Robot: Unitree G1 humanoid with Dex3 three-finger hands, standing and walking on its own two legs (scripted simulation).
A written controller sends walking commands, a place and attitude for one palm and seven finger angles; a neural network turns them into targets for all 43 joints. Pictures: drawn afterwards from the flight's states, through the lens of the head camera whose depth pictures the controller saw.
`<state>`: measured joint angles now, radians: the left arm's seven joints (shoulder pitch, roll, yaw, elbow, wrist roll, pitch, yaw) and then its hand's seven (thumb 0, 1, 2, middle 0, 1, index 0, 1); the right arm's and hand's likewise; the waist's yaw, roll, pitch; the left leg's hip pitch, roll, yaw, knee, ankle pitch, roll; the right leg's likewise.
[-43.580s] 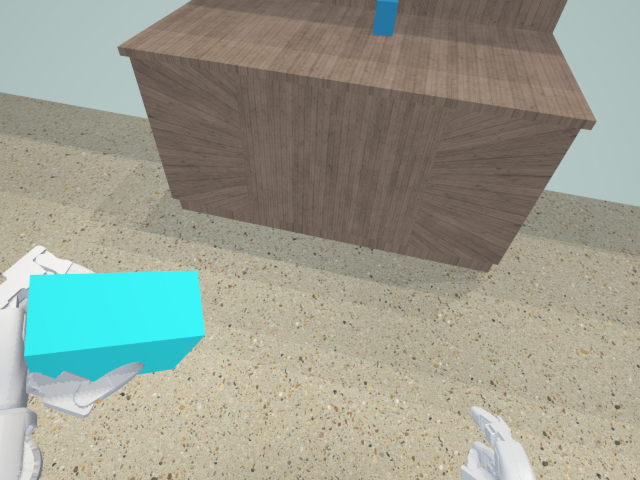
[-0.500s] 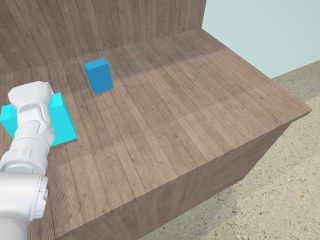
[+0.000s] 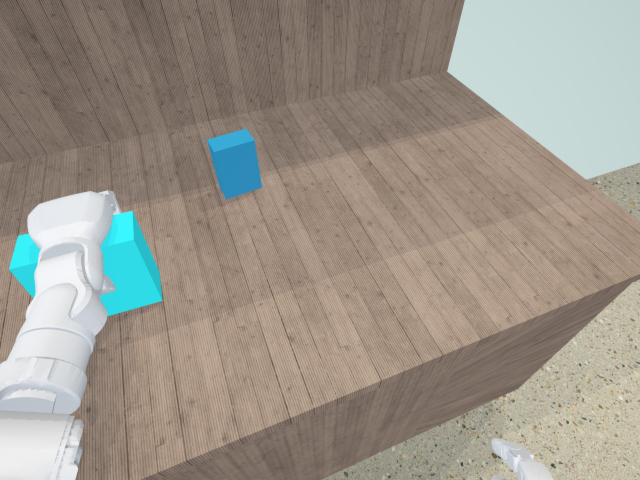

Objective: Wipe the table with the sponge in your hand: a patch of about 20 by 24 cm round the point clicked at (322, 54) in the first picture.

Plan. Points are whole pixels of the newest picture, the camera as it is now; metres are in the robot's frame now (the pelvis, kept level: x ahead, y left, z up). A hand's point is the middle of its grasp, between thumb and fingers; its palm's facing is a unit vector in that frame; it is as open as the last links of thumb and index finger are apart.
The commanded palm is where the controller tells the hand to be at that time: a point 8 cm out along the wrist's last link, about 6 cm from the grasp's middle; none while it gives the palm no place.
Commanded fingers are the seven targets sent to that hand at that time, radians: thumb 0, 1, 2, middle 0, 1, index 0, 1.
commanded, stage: wipe back along the first lane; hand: left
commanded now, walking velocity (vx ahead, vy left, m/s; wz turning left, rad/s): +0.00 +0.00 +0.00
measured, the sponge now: (101, 280) +0.37 +0.34 +0.02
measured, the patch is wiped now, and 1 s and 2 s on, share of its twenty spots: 1.00 1.00 1.00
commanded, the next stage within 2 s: lift the sponge slowly off the table in 1.46 s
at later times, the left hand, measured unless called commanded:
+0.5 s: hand (88, 292) +0.31 +0.31 +0.07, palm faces -0.02 -0.01 -1.00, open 10.5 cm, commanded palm +0.27 +0.29 +0.10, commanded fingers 0.00 0.10 1.30 -1.20 -1.60 -1.20 -1.60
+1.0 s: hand (90, 322) +0.27 +0.29 +0.07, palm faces +0.03 -0.03 -1.00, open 10.5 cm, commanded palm +0.23 +0.27 +0.10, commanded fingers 0.00 0.10 1.30 -1.20 -1.60 -1.20 -1.60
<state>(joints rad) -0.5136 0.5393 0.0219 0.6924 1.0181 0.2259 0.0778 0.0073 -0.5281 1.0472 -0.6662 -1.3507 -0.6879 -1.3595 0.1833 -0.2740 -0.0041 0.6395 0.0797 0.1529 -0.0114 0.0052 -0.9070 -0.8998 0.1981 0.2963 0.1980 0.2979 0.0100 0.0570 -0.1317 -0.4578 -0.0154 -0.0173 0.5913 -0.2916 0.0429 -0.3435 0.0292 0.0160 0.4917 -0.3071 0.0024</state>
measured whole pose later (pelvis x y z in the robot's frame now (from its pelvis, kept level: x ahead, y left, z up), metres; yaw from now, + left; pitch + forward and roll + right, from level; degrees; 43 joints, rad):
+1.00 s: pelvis -0.01 -0.02 +0.00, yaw +1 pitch +3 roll -1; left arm -0.10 0.46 -0.05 0.23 0.97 0.36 0.10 -0.01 -0.49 1.04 -0.62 -1.39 -0.64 -1.40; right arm 0.10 -0.28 0.02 0.63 0.09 0.13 -0.02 0.01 -0.91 -0.90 0.20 0.30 0.20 0.30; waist 0.06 0.08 -0.10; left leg -0.33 -0.01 -0.02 0.56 -0.27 0.02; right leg -0.24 0.03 0.01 0.51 -0.31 -0.01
